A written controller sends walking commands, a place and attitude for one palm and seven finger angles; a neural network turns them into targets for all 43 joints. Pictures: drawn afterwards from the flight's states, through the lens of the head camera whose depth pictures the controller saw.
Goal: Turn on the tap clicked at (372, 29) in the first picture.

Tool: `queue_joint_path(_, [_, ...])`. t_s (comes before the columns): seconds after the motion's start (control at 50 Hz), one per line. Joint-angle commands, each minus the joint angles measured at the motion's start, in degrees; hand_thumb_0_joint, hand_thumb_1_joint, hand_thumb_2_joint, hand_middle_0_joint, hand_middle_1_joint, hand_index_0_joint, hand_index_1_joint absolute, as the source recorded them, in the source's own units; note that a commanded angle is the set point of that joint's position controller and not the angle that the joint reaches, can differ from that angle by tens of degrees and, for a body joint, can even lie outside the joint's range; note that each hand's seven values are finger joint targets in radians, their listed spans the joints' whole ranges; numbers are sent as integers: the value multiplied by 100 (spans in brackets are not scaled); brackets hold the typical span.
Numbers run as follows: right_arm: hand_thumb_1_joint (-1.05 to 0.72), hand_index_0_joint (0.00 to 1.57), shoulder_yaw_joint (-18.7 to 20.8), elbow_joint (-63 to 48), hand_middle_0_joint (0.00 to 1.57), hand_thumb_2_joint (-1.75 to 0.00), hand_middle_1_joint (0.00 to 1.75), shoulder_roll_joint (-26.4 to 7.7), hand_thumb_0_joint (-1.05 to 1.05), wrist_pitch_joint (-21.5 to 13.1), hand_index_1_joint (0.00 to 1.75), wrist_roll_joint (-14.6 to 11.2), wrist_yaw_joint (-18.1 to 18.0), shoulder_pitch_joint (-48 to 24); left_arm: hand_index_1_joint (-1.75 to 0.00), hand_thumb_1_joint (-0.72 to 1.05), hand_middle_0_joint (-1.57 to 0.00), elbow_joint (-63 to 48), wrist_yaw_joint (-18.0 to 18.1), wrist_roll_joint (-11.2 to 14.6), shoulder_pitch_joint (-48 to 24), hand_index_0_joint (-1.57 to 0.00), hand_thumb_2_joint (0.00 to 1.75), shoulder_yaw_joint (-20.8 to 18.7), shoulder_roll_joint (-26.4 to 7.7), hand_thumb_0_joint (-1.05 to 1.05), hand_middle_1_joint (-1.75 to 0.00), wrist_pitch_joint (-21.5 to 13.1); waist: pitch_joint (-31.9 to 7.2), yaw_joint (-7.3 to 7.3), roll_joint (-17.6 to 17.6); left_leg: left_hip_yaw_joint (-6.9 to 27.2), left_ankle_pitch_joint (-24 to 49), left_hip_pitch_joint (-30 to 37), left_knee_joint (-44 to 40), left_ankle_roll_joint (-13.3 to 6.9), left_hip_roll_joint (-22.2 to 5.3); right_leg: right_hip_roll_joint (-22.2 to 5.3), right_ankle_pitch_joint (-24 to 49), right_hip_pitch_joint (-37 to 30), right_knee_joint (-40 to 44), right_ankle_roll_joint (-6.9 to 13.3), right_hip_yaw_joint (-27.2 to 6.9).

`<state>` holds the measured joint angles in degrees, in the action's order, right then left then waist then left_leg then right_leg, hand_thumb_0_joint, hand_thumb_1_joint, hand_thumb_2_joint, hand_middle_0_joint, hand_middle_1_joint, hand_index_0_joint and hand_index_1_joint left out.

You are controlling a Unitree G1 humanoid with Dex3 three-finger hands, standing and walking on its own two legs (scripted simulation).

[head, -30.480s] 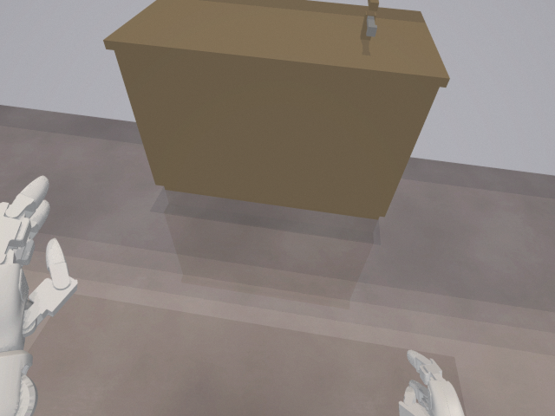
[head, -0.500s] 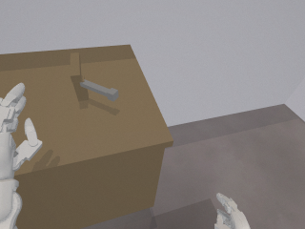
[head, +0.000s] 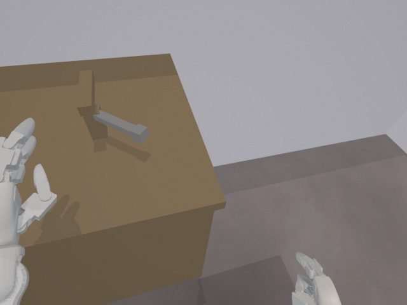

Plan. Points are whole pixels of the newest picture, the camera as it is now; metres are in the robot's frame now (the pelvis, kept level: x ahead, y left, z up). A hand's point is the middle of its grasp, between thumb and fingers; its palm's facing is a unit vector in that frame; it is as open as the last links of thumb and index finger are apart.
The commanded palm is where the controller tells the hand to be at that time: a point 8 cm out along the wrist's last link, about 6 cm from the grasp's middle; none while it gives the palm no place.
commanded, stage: come to a stop and stand still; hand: left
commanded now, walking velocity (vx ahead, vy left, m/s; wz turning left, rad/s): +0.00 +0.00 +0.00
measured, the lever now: (139, 133) +0.43 +0.19 +0.08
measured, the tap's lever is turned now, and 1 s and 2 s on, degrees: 47 47 47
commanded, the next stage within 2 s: look again from close up in 0.40 s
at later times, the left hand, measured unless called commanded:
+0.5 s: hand (66, 185) +0.24 +0.24 +0.15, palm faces +0.41 -0.84 -0.34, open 7.4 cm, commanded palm +0.19 +0.27 +0.17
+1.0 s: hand (43, 170) +0.25 +0.27 +0.18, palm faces +0.45 -0.80 -0.41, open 7.4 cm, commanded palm +0.17 +0.28 +0.17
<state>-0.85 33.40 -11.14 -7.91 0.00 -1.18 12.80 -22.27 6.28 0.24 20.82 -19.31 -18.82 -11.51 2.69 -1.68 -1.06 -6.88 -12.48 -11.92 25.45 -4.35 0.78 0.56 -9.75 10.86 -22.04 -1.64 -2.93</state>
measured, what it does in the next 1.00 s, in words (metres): stands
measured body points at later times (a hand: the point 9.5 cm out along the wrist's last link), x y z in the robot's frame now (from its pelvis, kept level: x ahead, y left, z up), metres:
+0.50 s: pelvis +0.03 -0.01 +0.00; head +0.04 +0.00 +0.45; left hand +0.22 +0.28 +0.17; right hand +0.22 -0.23 -0.07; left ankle +0.02 +0.06 -0.74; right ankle +0.03 -0.14 -0.74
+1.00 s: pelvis +0.01 -0.01 +0.00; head +0.03 +0.00 +0.45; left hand +0.22 +0.31 +0.20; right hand +0.19 -0.23 -0.09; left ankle +0.02 +0.06 -0.74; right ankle +0.02 -0.14 -0.74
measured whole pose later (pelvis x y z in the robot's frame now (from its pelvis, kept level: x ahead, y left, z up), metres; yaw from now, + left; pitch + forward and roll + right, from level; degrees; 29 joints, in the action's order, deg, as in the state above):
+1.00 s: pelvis +0.01 -0.01 +0.00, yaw +3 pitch -2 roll +0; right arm -1.5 34.0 -12.1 -5.6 -0.3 -3.6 13.2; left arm -17.1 4.1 1.5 9.2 -19.8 -25.7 -6.8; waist 3.4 -3.2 -0.9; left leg -4.3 -13.4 -11.8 26.5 -3.1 2.6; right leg -0.8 -14.9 11.7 -28.6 0.3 -1.2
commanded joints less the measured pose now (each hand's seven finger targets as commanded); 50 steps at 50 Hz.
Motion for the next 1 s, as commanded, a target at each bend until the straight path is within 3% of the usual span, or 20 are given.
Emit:
queue_joint_path(0.0, [-90, 20, 291, -939, 20, -90, 30, -690, 0, -264, 30, -19, -61, -615, -30, 90, -20, -1600, 110, 106, -279, -20, 90, -781, -1166, 0, -30, -380, -1088, 3, 476, 636, 903, 468, -431, 468, -499, -204, 1201, -319, 77, 344, -174])
queue_joint_path(0.08, [-90, 20, 328, -959, 20, -90, 30, -692, 0, -163, 30, -66, -71, -556, -30, 90, -20, -1681, 111, 192, 36, -20, 90, -777, -1125, 0, -30, -356, -1315, 17, 448, 637, 1831, 733, -236, 493, -572, -245, 1760, -425, -115, 335, -101])
queue_joint_path(0.12, [-90, 20, 311, -939, 20, -90, 30, -697, 0, -98, 30, -59, -93, -554, -30, 90, -20, -1562, 108, 219, 172, -20, 90, -738, -1061, 0, -30, -295, -1243, 36, 365, 602, 2030, 750, -204, 522, -586, -239, 1857, -358, -122, 321, -50])
queue_joint_path(0.18, [-90, 20, 343, -961, 20, -90, 30, -717, 0, -21, 30, -93, -114, -565, -30, 90, -20, -1455, 113, 248, 174, -20, 90, -720, -1040, 0, -30, -242, -1172, 48, 223, 610, 1849, 697, -181, 474, -605, -297, 1986, -378, -68, 331, -179])
queue_joint_path(0.38, [-90, 20, 325, -1014, 20, -90, 30, -717, 0, 96, 30, -88, -183, -667, -30, 90, -20, -1626, 168, 233, -216, -20, 90, -563, -1039, 0, -30, -158, -951, 55, 402, 656, 1155, 600, -376, 365, -596, -329, 1461, -316, 105, 323, -274])
queue_joint_path(0.4, [-90, 20, 309, -988, 20, -90, 30, -700, 0, 107, 30, -76, -211, -714, -30, 90, -20, -1705, 191, 216, -251, -20, 90, -696, -1170, 0, -30, -149, -983, 42, 505, 643, 1184, 647, -372, 387, -591, -336, 1461, -303, 107, 330, -256])
queue_joint_path(0.42, [-90, 20, 295, -995, 20, -90, 30, -696, 0, 122, 30, -54, -204, -679, -30, 90, -20, -1632, 182, 232, -185, -20, 90, -581, -1033, 0, -30, -150, -979, 52, 448, 645, 1129, 603, -398, 356, -597, -325, 1396, -336, 110, 321, -209])
queue_joint_path(0.5, [-90, 20, 307, -999, 20, -90, 30, -695, 0, 131, 30, -79, -218, -712, -30, 90, -20, -1511, 196, 237, -57, -20, 90, -687, -1106, 0, -30, -114, -917, 42, 414, 670, 1126, 594, -435, 381, -616, -324, 1348, -321, 144, 315, -216])
queue_joint_path(0.52, [-90, 20, 300, -1002, 20, -90, 30, -705, 0, 148, 30, -66, -203, -658, -30, 90, -20, -1543, 177, 248, -99, -20, 90, -551, -971, 0, -30, -122, -931, 60, 364, 689, 1089, 538, -468, 369, -605, -299, 1295, -370, 121, 308, -168])
queue_joint_path(0.6, [-90, 20, 310, -1008, 20, -90, 30, -696, 0, 147, 30, -92, -216, -720, -30, 90, -20, -1554, 184, 239, -34, -20, 90, -672, -1104, 0, -30, -104, -950, 40, 482, 691, 1188, 605, -498, 400, -665, -301, 1281, -355, 75, 295, -138])
queue_joint_path(0.68, [-90, 20, 318, -1018, 20, -90, 30, -703, 0, 157, 30, -99, -203, -667, -30, 90, -20, -1409, 169, 259, -4, -20, 90, -578, -1002, 0, -30, -89, -818, 50, 231, 743, 734, 357, -563, 344, -652, -316, 1068, -395, 182, 290, -197])
queue_joint_path(0.8, [-90, 20, 314, -981, 20, -90, 30, -696, 0, 123, 30, -100, -230, -737, -30, 90, -20, -1548, 191, 221, -142, -20, 90, -650, -1104, 0, -30, -109, -747, 47, 382, 763, 360, 307, -667, 337, -661, -295, 801, -330, 202, 287, -187])
queue_joint_path(0.82, [-90, 20, 303, -967, 20, -90, 30, -715, 0, 129, 30, -74, -222, -682, -30, 90, -20, -1575, 183, 225, -183, -20, 90, -531, -990, 0, -30, -129, -754, 64, 407, 792, 312, 240, -707, 326, -649, -275, 745, -381, 171, 283, -137])
queue_joint_path(0.88, [-90, 20, 325, -984, 20, -90, 30, -706, 0, 109, 30, -91, -215, -666, -30, 90, -20, -1487, 192, 228, -115, -20, 90, -579, -1011, 0, -30, -123, -729, 52, 281, 805, 236, 175, -690, 303, -666, -294, 757, -437, 204, 282, -179])
queue_joint_path(0.9, [-90, 20, -610, -1612, 20, -90, 30, -912, 0, 187, 30, -398, -557, -195, -30, 90, -20, -2869, 233, 87, -5258, -20, 90, -1964, -5002, 0, -30, -957, -122, 331, 2138, 1136, -1295, -1535, -1054, 229, -745, 15, -645, -866, -1140, -115, 255])
queue_joint_path(0.92, [-90, 20, 136, -432, 20, -90, 30, -465, 0, -84, 30, 179, -459, -656, -30, 90, -20, 65, -30, -430, -3348, -20, 90, -1318, -1888, 0, -30, 91, -960, -231, 1766, 1145, 654, 464, -693, 864, -533, 251, -176, 114, -1146, 360, 405])
queue_joint_path(0.94, [-90, 20, 254, -519, 20, -90, 30, -814, 0, -107, 30, 61, -164, -548, -30, 90, -20, 228, -194, 182, -2159, -20, 90, -465, -1138, 0, -30, 469, -1134, -37, 1307, 1190, 2147, 1037, -609, 1202, -502, 277, -187, 609, -867, 382, 642])
queue_joint_path(0.96, [-90, 20, 366, -526, 20, -90, 30, -1008, 0, -149, 30, 26, -113, -680, -30, 90, -20, -243, -371, 537, -1929, -20, 90, -656, -1001, 0, -30, 675, -1732, -228, 837, 1103, 2339, 1393, -432, 1110, -442, 240, 9, 555, -796, 329, 549])
queue_joint_path(0.98, [-90, 20, 364, -472, 20, -90, 30, -1087, 0, -143, 30, -10, -96, -798, -30, 90, -20, -89, -494, 738, -1523, -20, 90, -687, -1102, 0, -30, 927, -1769, -316, 534, 918, 2484, 1321, -279, 972, -364, 186, 313, 349, -638, 337, 591])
